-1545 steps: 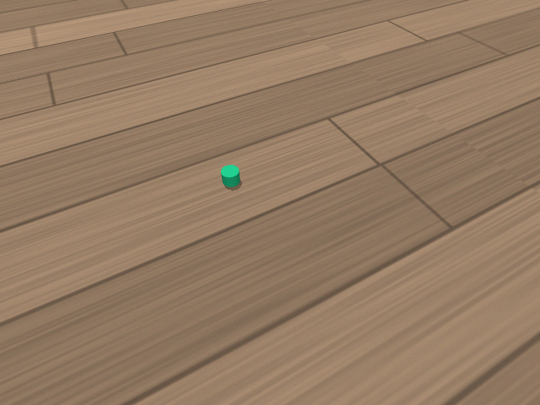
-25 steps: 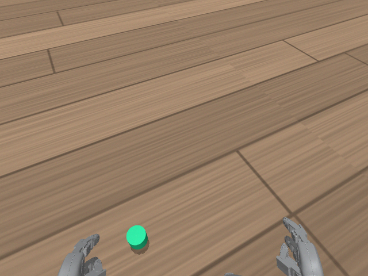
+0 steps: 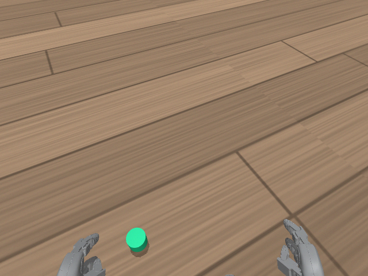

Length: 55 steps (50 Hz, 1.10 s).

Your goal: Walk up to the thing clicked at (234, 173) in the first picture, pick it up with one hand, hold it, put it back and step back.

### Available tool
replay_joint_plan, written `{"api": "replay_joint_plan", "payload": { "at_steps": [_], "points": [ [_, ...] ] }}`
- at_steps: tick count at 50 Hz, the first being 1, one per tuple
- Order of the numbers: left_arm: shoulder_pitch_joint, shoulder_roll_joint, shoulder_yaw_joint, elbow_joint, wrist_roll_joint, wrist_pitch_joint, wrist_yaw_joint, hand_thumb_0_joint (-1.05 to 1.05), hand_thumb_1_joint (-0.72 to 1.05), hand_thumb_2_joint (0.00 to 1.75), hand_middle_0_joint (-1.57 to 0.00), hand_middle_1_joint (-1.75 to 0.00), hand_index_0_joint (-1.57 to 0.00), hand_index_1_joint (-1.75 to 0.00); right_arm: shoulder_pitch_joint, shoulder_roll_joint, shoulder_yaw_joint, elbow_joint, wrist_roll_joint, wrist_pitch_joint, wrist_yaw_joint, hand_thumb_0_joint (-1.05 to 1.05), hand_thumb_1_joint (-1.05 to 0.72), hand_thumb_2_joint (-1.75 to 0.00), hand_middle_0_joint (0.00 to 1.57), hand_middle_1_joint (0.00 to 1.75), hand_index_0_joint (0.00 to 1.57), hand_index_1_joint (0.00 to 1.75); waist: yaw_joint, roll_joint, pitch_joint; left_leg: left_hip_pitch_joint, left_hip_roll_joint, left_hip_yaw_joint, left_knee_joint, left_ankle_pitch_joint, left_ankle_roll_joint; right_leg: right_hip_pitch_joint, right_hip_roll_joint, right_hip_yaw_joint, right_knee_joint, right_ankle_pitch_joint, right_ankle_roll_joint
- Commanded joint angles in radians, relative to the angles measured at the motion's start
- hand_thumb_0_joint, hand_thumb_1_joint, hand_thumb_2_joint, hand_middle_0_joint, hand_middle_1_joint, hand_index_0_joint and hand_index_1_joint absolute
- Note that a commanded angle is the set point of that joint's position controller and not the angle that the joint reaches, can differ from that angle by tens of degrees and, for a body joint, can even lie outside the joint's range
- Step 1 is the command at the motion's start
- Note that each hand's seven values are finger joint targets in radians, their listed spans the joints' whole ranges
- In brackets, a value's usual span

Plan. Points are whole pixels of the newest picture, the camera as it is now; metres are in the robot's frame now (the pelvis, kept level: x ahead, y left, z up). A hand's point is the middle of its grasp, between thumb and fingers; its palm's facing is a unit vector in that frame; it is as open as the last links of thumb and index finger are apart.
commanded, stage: home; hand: left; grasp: from above
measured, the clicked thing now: (137, 239) +0.42 +0.23 -0.68
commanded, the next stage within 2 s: stand in 0.24 s
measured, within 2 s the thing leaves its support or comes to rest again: neither
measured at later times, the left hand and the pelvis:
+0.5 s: hand out of the picture +0.15 +0.21 -0.09, palm faces +0.01 -0.95 -0.32, open 7.4 cm; pelvis -0.01 +0.00 +0.02, yaw +0 degrees
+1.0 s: hand out of the picture +0.05 +0.23 -0.10, palm faces +0.05 -0.94 -0.33, open 7.4 cm; pelvis +0.00 +0.00 +0.06, yaw +0 degrees
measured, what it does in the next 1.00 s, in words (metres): rises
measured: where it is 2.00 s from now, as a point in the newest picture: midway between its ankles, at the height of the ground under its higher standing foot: outside the picture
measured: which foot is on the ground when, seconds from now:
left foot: down 0.00-1.00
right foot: down 0.00-1.00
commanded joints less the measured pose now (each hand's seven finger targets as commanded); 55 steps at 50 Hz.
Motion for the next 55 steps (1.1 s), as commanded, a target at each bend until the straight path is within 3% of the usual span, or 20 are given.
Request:
{"api": "replay_joint_plan", "payload": {
  "at_steps": [1, 6, 7, 11, 16, 17, 18, 19, 20, 22, 24, 28, 30, 32, 38, 41, 47, 51, 55],
  "points": [
    [-0.031, 0.108, 0.065, -0.215, 0.005, -0.052, 0.003, 0.00, 0.90, 0.90, -0.20, -0.30, -0.20, -0.30, -0.068, -0.124, -0.055, -0.167, 0.000, -0.054, -0.014, 0.00, -0.90, -0.90, 0.20, 0.30, 0.20, 0.30, -0.001, 0.020, -0.079, 0.045, -0.017, 0.009, -0.187, 0.280, 0.005, 0.100, 0.031, -0.031, -0.122, 0.185, -0.029],
    [-0.020, 0.098, 0.057, -0.200, 0.003, -0.053, 0.004, 0.00, 0.90, 0.90, -0.20, -0.30, -0.20, -0.30, -0.065, -0.125, -0.055, -0.169, 0.002, -0.053, -0.015, 0.00, -0.90, -0.90, 0.20, 0.30, 0.20, 0.30, -0.010, 0.015, -0.089, 0.053, -0.018, 0.015, -0.174, 0.302, 0.008, 0.101, 0.030, -0.027, -0.121, 0.208, -0.028],
    [-0.039, 0.123, 0.077, -0.233, 0.006, -0.055, 0.008, 0.00, 0.90, 0.90, -0.20, -0.30, -0.20, -0.30, -0.067, -0.124, -0.056, -0.169, 0.002, -0.053, -0.016, 0.00, -0.90, -0.90, 0.20, 0.30, 0.20, 0.30, -0.002, 0.008, -0.088, 0.046, -0.020, 0.017, -0.172, 0.280, 0.011, 0.103, 0.030, -0.027, -0.126, 0.195, -0.027],
    [0.008, 0.079, 0.045, -0.171, 0.003, -0.049, 0.005, 0.00, 0.90, 0.90, -0.20, -0.30, -0.20, -0.30, -0.066, -0.124, -0.053, -0.169, 0.002, -0.052, -0.015, 0.00, -0.90, -0.90, 0.20, 0.30, 0.20, 0.30, -0.008, -0.003, -0.079, 0.040, -0.018, 0.015, -0.176, 0.285, 0.009, 0.098, 0.030, -0.028, -0.122, 0.193, -0.030],
    [-0.019, 0.109, 0.062, -0.210, 0.006, -0.048, 0.004, 0.00, 0.90, 0.90, -0.20, -0.30, -0.20, -0.30, -0.068, -0.122, -0.052, -0.172, 0.003, -0.048, -0.013, 0.00, -0.90, -0.90, 0.20, 0.30, 0.20, 0.30, -0.001, 0.014, -0.067, 0.034, -0.018, 0.010, -0.182, 0.259, 0.009, 0.094, 0.028, -0.027, -0.125, 0.176, -0.028],
    [-0.319, 0.174, 0.059, 0.141, 0.115, -0.258, 0.041, 0.00, 0.90, 0.90, -0.20, -0.30, -0.20, -0.30, -0.133, -0.243, -0.092, 0.078, -0.132, 0.058, 0.047, 0.00, -0.90, -0.90, 0.20, 0.30, 0.20, 0.30, 0.061, -0.038, 0.159, 0.108, 0.039, -0.029, -0.282, 0.414, 0.060, 0.216, -0.030, 0.048, -0.134, 0.175, -0.067],
    [-0.213, 0.187, 0.075, 0.323, 0.122, -0.328, 0.038, 0.00, 0.90, 0.90, -0.20, -0.30, -0.20, -0.30, -0.139, -0.256, -0.109, 0.091, -0.129, 0.100, 0.072, 0.00, -0.90, -0.90, 0.20, 0.30, 0.20, 0.30, 0.071, -0.084, 0.073, 0.154, 0.024, -0.005, -0.264, 0.434, 0.070, 0.271, -0.047, 0.103, -0.189, 0.176, -0.099],
    [-0.208, 0.206, 0.075, 0.376, 0.132, -0.364, 0.033, 0.00, 0.90, 0.90, -0.20, -0.30, -0.20, -0.30, -0.118, -0.250, -0.103, 0.084, -0.126, 0.120, 0.092, 0.00, -0.90, -0.90, 0.20, 0.30, 0.20, 0.30, 0.052, -0.125, 0.039, 0.188, 0.012, 0.012, -0.253, 0.448, 0.066, 0.287, -0.065, 0.128, -0.200, 0.210, -0.116],
    [-0.237, 0.213, 0.067, 0.403, 0.128, -0.382, 0.026, 0.00, 0.90, 0.90, -0.20, -0.30, -0.20, -0.30, -0.088, -0.248, -0.102, 0.084, -0.124, 0.134, 0.105, 0.00, -0.90, -0.90, 0.20, 0.30, 0.20, 0.30, 0.028, -0.073, 0.053, 0.186, 0.009, -0.006, -0.278, 0.380, 0.065, 0.274, -0.055, 0.126, -0.211, 0.203, -0.108],
    [-0.265, 0.214, 0.062, 0.485, 0.117, -0.412, 0.018, 0.00, 0.90, 0.90, -0.20, -0.30, -0.20, -0.30, -0.110, -0.215, -0.101, 0.115, -0.075, 0.143, 0.134, 0.00, -0.90, -0.90, 0.20, 0.30, 0.20, 0.30, 0.053, -0.042, 0.040, 0.233, 0.001, -0.009, -0.328, 0.300, 0.067, 0.333, -0.071, 0.117, -0.215, 0.204, -0.089],
    [-0.275, 0.205, 0.067, 0.563, 0.105, -0.419, 0.015, 0.00, 0.90, 0.90, -0.20, -0.30, -0.20, -0.30, -0.144, -0.218, -0.108, 0.130, -0.061, 0.151, 0.145, 0.00, -0.90, -0.90, 0.20, 0.30, 0.20, 0.30, 0.067, -0.078, 0.048, 0.273, 0.001, -0.004, -0.342, 0.315, 0.062, 0.316, -0.073, 0.123, -0.254, 0.209, -0.081],
    [-0.327, 0.203, 0.064, 0.713, 0.103, -0.445, 0.018, 0.00, 0.90, 0.90, -0.20, -0.30, -0.20, -0.30, -0.137, -0.216, -0.119, 0.201, -0.065, 0.173, 0.154, 0.00, -0.90, -0.90, 0.20, 0.30, 0.20, 0.30, 0.056, -0.044, 0.088, 0.302, 0.018, -0.033, -0.417, 0.221, 0.063, 0.326, -0.076, 0.117, -0.319, 0.099, -0.067],
    [-0.325, 0.189, 0.060, 0.775, 0.101, -0.455, 0.016, 0.00, 0.90, 0.90, -0.20, -0.30, -0.20, -0.30, -0.150, -0.226, -0.122, 0.223, -0.068, 0.179, 0.154, 0.00, -0.90, -0.90, 0.20, 0.30, 0.20, 0.30, 0.062, 0.020, 0.122, 0.284, 0.038, -0.067, -0.486, 0.200, 0.065, 0.368, -0.058, 0.084, -0.325, 0.145, -0.052],
    [-0.316, 0.189, 0.060, 0.836, 0.097, -0.465, 0.016, 0.00, 0.90, 0.90, -0.20, -0.30, -0.20, -0.30, -0.154, -0.226, -0.121, 0.246, -0.064, 0.183, 0.150, 0.00, -0.90, -0.90, 0.20, 0.30, 0.20, 0.30, 0.065, 0.014, 0.128, 0.307, 0.048, -0.075, -0.513, 0.261, 0.061, 0.405, -0.060, 0.081, -0.343, 0.205, -0.050],
    [-0.314, 0.215, 0.059, 0.980, 0.085, -0.478, 0.026, 0.00, 0.90, 0.90, -0.20, -0.30, -0.20, -0.30, -0.105, -0.239, -0.119, 0.340, -0.048, 0.195, 0.133, 0.00, -0.90, -0.90, 0.20, 0.30, 0.20, 0.30, 0.043, -0.047, 0.102, 0.455, 0.044, -0.039, -0.512, 0.514, 0.044, 0.484, -0.098, 0.101, -0.420, 0.440, -0.063],
    [-0.324, 0.217, 0.054, 1.039, 0.079, -0.475, 0.030, 0.00, 0.90, 0.90, -0.20, -0.30, -0.20, -0.30, -0.100, -0.244, -0.113, 0.377, -0.043, 0.203, 0.130, 0.00, -0.90, -0.90, 0.20, 0.30, 0.20, 0.30, 0.040, -0.034, 0.127, 0.464, 0.053, -0.044, -0.559, 0.518, 0.043, 0.523, -0.098, 0.092, -0.459, 0.438, -0.054],
    [-0.343, 0.226, 0.047, 1.125, 0.079, -0.470, 0.029, 0.00, 0.90, 0.90, -0.20, -0.30, -0.20, -0.30, -0.129, -0.249, -0.102, 0.432, -0.038, 0.210, 0.129, 0.00, -0.90, -0.90, 0.20, 0.30, 0.20, 0.30, 0.049, -0.025, 0.177, 0.469, 0.062, -0.054, -0.652, 0.454, 0.032, 0.559, -0.094, 0.085, -0.528, 0.341, -0.040],
    [-0.354, 0.227, 0.044, 1.167, 0.082, -0.473, 0.027, 0.00, 0.90, 0.90, -0.20, -0.30, -0.20, -0.30, -0.141, -0.255, -0.103, 0.456, -0.035, 0.212, 0.129, 0.00, -0.90, -0.90, 0.20, 0.30, 0.20, 0.30, 0.046, -0.042, 0.188, 0.503, 0.066, -0.049, -0.672, 0.457, 0.030, 0.563, -0.101, 0.093, -0.570, 0.349, -0.036],
    [-0.368, 0.236, 0.043, 1.192, 0.080, -0.471, 0.022, 0.00, 0.90, 0.90, -0.20, -0.30, -0.20, -0.30, -0.153, -0.259, -0.099, 0.476, -0.037, 0.215, 0.135, 0.00, -0.90, -0.90, 0.20, 0.30, 0.20, 0.30, 0.049, -0.019, 0.235, 0.468, 0.065, -0.055, -0.725, 0.344, 0.028, 0.560, -0.095, 0.091, -0.596, 0.285, -0.032]
  ]
}}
